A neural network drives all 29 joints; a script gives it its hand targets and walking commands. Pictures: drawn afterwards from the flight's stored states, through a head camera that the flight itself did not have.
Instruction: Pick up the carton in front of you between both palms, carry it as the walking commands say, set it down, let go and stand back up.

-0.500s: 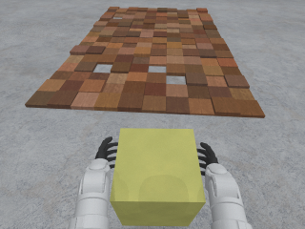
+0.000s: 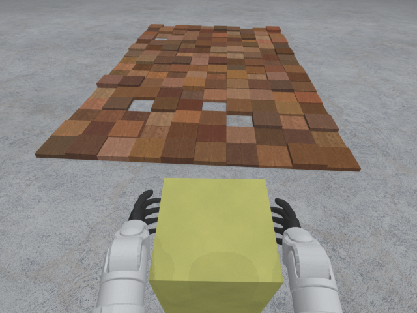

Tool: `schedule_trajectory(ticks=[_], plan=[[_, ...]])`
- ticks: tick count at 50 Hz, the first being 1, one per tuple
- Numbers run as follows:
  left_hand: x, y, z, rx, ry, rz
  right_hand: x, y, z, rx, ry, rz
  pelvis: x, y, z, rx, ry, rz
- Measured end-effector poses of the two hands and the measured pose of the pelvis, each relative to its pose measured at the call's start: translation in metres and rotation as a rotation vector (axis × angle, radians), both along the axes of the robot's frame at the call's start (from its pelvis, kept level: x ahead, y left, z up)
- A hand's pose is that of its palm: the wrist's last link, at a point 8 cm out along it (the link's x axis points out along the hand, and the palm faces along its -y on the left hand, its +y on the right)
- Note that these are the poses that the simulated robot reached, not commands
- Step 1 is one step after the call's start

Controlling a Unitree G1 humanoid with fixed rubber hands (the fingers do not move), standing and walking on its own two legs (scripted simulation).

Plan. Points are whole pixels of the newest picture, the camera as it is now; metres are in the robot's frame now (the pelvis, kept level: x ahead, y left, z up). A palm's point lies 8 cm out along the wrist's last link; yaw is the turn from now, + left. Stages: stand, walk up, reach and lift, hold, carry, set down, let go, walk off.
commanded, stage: hold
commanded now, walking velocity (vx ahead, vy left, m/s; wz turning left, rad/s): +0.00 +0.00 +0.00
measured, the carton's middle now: (213, 250) +0.29 +0.00 -0.03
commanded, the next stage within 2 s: carry in 1.12 s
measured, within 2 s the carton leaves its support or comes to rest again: neither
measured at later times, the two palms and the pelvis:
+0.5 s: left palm (138, 229) +0.28 +0.15 +0.06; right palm (292, 235) +0.28 -0.15 +0.05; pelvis -0.01 -0.01 +0.00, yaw +0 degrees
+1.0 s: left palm (137, 229) +0.28 +0.15 +0.05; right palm (291, 236) +0.28 -0.15 +0.04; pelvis +0.00 +0.00 +0.00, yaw +0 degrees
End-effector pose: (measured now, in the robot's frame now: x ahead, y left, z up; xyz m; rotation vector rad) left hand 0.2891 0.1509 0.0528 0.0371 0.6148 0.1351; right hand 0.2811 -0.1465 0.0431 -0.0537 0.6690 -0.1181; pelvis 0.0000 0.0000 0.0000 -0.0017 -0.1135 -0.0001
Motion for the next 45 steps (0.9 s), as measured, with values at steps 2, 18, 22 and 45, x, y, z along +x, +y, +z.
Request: schedule_trajectory(ticks=[2, 18, 22, 45], plan=[[-0.002, 0.000, 0.003, -0.001, 0.000, 0.002, -0.002, 0.000, 0.003, 0.000, 0.000, 0.002, -0.001, 0.000, 0.000, 0.000, -0.009, 0.000], [-0.008, -0.001, 0.002, -0.012, 0.015, 0.019, -0.005, -0.001, 0.003, 0.014, 0.015, -0.003, -0.014, -0.004, -0.002, 0.001, -0.029, 0.002], [-0.007, -0.001, 0.003, -0.012, 0.014, 0.022, -0.004, -0.001, 0.003, 0.014, 0.014, -0.002, -0.014, -0.005, -0.002, 0.000, -0.029, 0.004], [-0.003, 0.000, 0.000, 0.003, 0.024, 0.006, -0.001, 0.000, 0.001, -0.003, 0.024, 0.007, -0.002, -0.002, 0.000, 0.000, -0.022, 0.002]])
